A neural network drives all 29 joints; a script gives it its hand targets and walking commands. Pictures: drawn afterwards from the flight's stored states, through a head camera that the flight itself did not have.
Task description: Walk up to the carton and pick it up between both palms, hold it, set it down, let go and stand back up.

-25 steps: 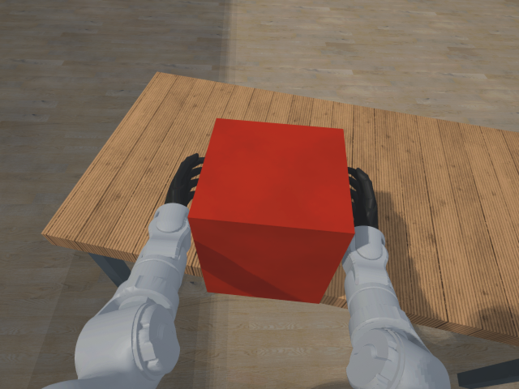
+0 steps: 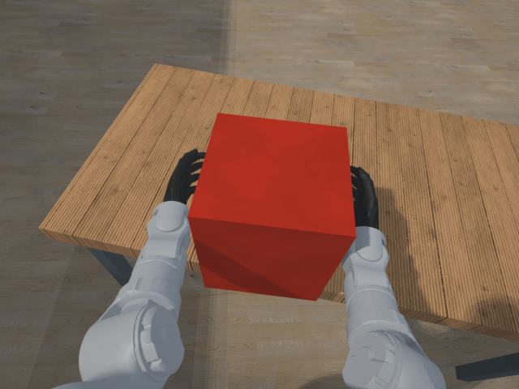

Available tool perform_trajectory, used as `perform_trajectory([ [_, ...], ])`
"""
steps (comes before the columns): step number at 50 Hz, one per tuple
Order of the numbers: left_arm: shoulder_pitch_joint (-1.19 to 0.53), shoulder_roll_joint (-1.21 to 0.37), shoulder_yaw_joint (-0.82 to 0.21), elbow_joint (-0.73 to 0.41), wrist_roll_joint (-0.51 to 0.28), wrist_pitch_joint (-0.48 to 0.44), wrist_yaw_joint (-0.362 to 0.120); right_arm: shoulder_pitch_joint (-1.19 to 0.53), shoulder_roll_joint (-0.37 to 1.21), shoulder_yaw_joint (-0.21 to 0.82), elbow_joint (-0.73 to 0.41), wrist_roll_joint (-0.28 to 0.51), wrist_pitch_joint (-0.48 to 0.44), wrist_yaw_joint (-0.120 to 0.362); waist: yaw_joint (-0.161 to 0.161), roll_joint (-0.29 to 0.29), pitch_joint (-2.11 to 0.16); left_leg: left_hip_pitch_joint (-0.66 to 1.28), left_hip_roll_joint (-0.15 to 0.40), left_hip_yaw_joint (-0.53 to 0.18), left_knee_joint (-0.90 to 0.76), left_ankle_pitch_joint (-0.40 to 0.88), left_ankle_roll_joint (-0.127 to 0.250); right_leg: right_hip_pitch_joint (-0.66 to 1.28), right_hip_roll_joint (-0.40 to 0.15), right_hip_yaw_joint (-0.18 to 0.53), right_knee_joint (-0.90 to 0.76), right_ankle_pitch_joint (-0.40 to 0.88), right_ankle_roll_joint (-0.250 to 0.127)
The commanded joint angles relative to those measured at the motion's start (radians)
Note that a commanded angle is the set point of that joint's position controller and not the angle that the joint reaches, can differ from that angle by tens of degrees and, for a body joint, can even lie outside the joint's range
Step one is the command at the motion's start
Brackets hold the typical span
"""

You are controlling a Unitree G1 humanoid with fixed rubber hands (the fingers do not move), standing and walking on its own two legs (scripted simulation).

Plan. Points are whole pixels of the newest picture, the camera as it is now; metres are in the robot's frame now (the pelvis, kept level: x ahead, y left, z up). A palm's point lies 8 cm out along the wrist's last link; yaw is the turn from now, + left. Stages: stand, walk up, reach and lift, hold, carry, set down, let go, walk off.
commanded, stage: set down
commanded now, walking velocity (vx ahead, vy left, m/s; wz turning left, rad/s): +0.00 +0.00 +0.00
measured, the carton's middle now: (270, 213) +0.41 -0.02 -0.01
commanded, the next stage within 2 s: none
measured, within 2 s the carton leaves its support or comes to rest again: neither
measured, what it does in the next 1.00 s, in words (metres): stands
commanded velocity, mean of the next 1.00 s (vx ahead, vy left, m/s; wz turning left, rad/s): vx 0.00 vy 0.00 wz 0.00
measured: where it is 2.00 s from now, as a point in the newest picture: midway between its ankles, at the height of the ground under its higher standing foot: outside the picture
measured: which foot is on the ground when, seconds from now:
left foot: down 0.00-1.00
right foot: down 0.00-1.00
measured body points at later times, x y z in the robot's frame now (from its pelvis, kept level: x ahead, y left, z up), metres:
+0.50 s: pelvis +0.00 +0.00 +0.00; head +0.08 +0.02 +0.44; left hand +0.44 +0.13 +0.03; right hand +0.40 -0.18 +0.03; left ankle -0.01 +0.10 -0.75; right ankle -0.01 -0.08 -0.75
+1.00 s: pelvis -0.01 +0.01 -0.03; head +0.08 +0.02 +0.41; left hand +0.47 +0.13 +0.02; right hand +0.42 -0.19 +0.01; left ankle -0.01 +0.10 -0.75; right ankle -0.01 -0.08 -0.75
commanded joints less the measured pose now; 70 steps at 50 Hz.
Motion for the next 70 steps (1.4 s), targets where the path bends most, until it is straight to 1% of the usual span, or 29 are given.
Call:
perform_trajectory([
  [1,-0.460,-0.378,-0.168,-0.044,0.038,-0.047,-0.051,-0.499,0.451,0.305,0.045,-0.079,-0.025,0.127,0.011,-0.008,-0.481,0.068,0.038,0.015,-0.019,0.162,0.002,0.391,-0.064,0.009,0.062,0.365,0.080],
  [4,-0.451,-0.377,-0.163,-0.047,0.040,-0.042,-0.053,-0.488,0.443,0.297,0.052,-0.080,-0.021,0.127,0.005,-0.003,-0.468,0.074,0.038,0.012,-0.014,0.166,-0.001,0.374,-0.063,0.007,0.061,0.351,0.078],
  [9,-0.438,-0.367,-0.152,-0.053,0.054,-0.043,-0.048,-0.473,0.441,0.288,0.054,-0.084,-0.019,0.131,0.016,0.003,-0.459,0.077,0.040,0.014,-0.006,0.172,-0.001,0.349,-0.061,0.006,0.058,0.326,0.074],
  [18,-0.426,-0.333,-0.130,-0.050,0.061,-0.047,-0.043,-0.454,0.408,0.268,0.064,-0.083,-0.008,0.131,0.012,0.003,-0.443,0.082,0.041,0.011,0.004,0.171,0.001,0.311,-0.058,0.008,0.059,0.293,0.072],
  [19,-0.500,-0.352,-0.148,-0.038,0.044,-0.017,-0.049,-0.522,0.382,0.213,0.036,-0.089,0.014,0.131,-0.090,-0.008,-0.409,0.100,0.033,0.002,-0.012,0.099,-0.009,0.281,-0.056,0.008,0.039,0.262,0.092],
  [20,-0.482,-0.348,-0.136,-0.039,0.045,-0.011,-0.053,-0.492,0.387,0.210,0.050,-0.094,0.024,0.131,-0.054,0.004,-0.393,0.116,0.034,0.008,-0.018,0.089,-0.010,0.264,-0.057,0.003,0.032,0.232,0.085],
  [21,-0.484,-0.349,-0.135,-0.039,0.047,-0.007,-0.053,-0.492,0.385,0.206,0.030,-0.098,0.027,0.133,-0.063,0.006,-0.414,0.126,0.034,0.011,-0.016,0.096,-0.014,0.247,-0.057,0.001,0.026,0.233,0.086],
  [25,-0.472,-0.344,-0.115,-0.046,0.065,-0.019,-0.047,-0.473,0.395,0.208,0.022,-0.106,0.033,0.143,-0.056,0.024,-0.468,0.131,0.030,0.004,0.007,0.147,-0.022,0.265,-0.057,0.000,0.049,0.327,0.087],
  [28,-0.474,-0.302,-0.106,-0.045,0.068,-0.029,-0.034,-0.462,0.358,0.198,0.025,-0.106,0.039,0.142,-0.051,0.034,-0.475,0.162,0.036,0.003,0.021,0.183,-0.029,0.244,-0.051,-0.003,0.056,0.336,0.084],
  [30,-0.466,-0.239,-0.099,-0.041,0.063,-0.037,-0.015,-0.444,0.295,0.191,0.032,-0.093,0.043,0.132,-0.047,0.037,-0.476,0.173,0.040,0.005,0.031,0.205,-0.033,0.220,-0.046,-0.001,0.058,0.327,0.081],
  [32,-0.453,-0.126,-0.088,-0.040,0.046,-0.048,0.016,-0.420,0.178,0.184,0.045,-0.055,0.043,0.107,-0.042,0.039,-0.476,0.175,0.045,0.008,0.042,0.226,-0.033,0.194,-0.043,0.007,0.061,0.311,0.076],
  [34,-0.448,0.038,-0.084,-0.047,-0.004,-0.056,0.060,-0.400,-0.003,0.180,0.074,0.034,0.037,0.060,-0.037,0.039,-0.492,0.156,0.050,0.013,0.055,0.243,-0.029,0.169,-0.038,0.026,0.075,0.296,0.068],
  [36,-0.502,0.137,-0.189,-0.014,-0.132,-0.073,0.111,-0.464,-0.088,0.269,0.093,0.180,0.031,0.005,-0.033,0.066,-0.573,0.080,0.056,0.008,0.095,0.238,-0.030,0.134,-0.024,0.051,0.104,0.303,0.045],
  [37,-0.537,0.160,-0.239,0.023,-0.195,-0.084,0.128,-0.500,-0.101,0.323,0.117,0.241,0.032,-0.013,-0.037,0.080,-0.621,0.047,0.058,0.003,0.121,0.223,-0.031,0.119,-0.023,0.058,0.127,0.316,0.038],
  [39,-0.596,0.207,-0.298,0.098,-0.285,-0.111,0.149,-0.558,-0.152,0.390,0.154,0.322,0.027,-0.033,-0.034,0.098,-0.719,0.011,0.058,-0.009,0.174,0.223,-0.036,0.095,-0.024,0.064,0.173,0.338,0.029],
  [41,-0.636,0.248,-0.336,0.174,-0.345,-0.139,0.156,-0.609,-0.221,0.431,0.178,0.387,0.014,-0.046,-0.025,0.103,-0.804,0.018,0.056,-0.024,0.232,0.286,-0.051,0.068,-0.019,0.063,0.213,0.381,0.030],
  [44,-0.672,0.304,-0.394,0.288,-0.437,-0.175,0.148,-0.663,-0.316,0.489,0.215,0.482,-0.008,-0.063,-0.025,0.095,-0.891,0.064,0.055,-0.048,0.324,0.416,-0.078,-0.003,-0.009,0.052,0.258,0.442,0.040],
  [47,-0.684,0.350,-0.432,0.367,-0.489,-0.195,0.132,-0.686,-0.392,0.533,0.280,0.553,-0.029,-0.068,-0.036,0.079,-0.908,0.086,0.050,-0.061,0.380,0.494,-0.094,-0.061,0.000,0.043,0.281,0.482,0.051],
  [51,-0.684,0.392,-0.480,0.430,-0.542,-0.207,0.107,-0.700,-0.465,0.598,0.370,0.641,-0.047,-0.064,-0.060,0.059,-0.863,0.044,0.036,-0.066,0.388,0.469,-0.098,-0.079,0.003,0.039,0.300,0.511,0.064],
  [53,-0.692,0.412,-0.514,0.445,-0.577,-0.213,0.096,-0.708,-0.495,0.632,0.397,0.685,-0.047,-0.057,-0.068,0.057,-0.845,0.028,0.031,-0.067,0.385,0.439,-0.099,-0.104,0.004,0.034,0.302,0.483,0.066],
  [56,-0.723,0.441,-0.577,0.453,-0.640,-0.224,0.080,-0.728,-0.535,0.680,0.416,0.749,-0.039,-0.041,-0.073,0.068,-0.834,0.007,0.026,-0.068,0.383,0.382,-0.101,-0.165,0.003,0.025,0.305,0.400,0.062],
  [60,-0.808,0.459,-0.677,0.408,-0.743,-0.228,0.066,-0.784,-0.570,0.734,0.370,0.828,-0.009,-0.010,-0.070,0.098,-0.884,-0.015,0.021,-0.061,0.389,0.300,-0.098,-0.245,-0.004,0.013,0.320,0.285,0.057],
  [63,-0.865,0.452,-0.747,0.340,-0.813,-0.207,0.058,-0.825,-0.580,0.762,0.301,0.876,0.030,0.016,-0.068,0.107,-0.959,-0.024,0.018,-0.055,0.409,0.271,-0.090,-0.263,-0.009,0.016,0.337,0.264,0.061],
  [64,-0.896,0.513,-0.716,0.128,-0.837,-0.203,0.069,-0.864,-0.607,0.782,0.085,0.917,0.022,0.023,0.020,0.131,-1.212,0.014,0.018,-0.047,0.422,0.397,-0.088,-0.164,0.004,0.029,0.366,0.377,0.064],
  [65,-0.876,0.516,-0.729,0.137,-0.829,-0.180,0.071,-0.840,-0.603,0.791,0.090,0.912,0.043,0.025,-0.009,0.118,-1.233,0.001,0.016,-0.046,0.428,0.438,-0.085,-0.107,0.005,0.038,0.375,0.445,0.069],
  [66,-0.846,0.514,-0.721,0.169,-0.817,-0.150,0.062,-0.820,-0.596,0.802,0.120,0.911,0.074,0.026,-0.010,0.094,-1.175,-0.055,0.008,-0.042,0.410,0.387,-0.079,-0.042,-0.003,0.053,0.372,0.452,0.075],
  [67,-0.820,0.522,-0.705,0.196,-0.812,-0.118,0.050,-0.815,-0.604,0.803,0.134,0.909,0.104,0.026,-0.012,0.058,-1.095,-0.113,0.002,-0.040,0.375,0.300,-0.067,0.006,-0.008,0.059,0.361,0.427,0.083],
  [68,-0.822,0.532,-0.698,0.204,-0.814,-0.091,0.041,-0.819,-0.610,0.801,0.145,0.912,0.130,0.022,-0.015,0.036,-1.032,-0.158,-0.002,-0.039,0.342,0.222,-0.055,0.035,-0.014,0.066,0.346,0.386,0.090],
  [70,-0.854,0.536,-0.705,0.184,-0.827,-0.052,0.037,-0.847,-0.620,0.789,0.133,0.909,0.165,0.011,-0.019,0.018,-0.974,-0.183,-0.003,-0.043,0.311,0.155,-0.039,0.048,-0.019,0.073,0.327,0.335,0.094],
])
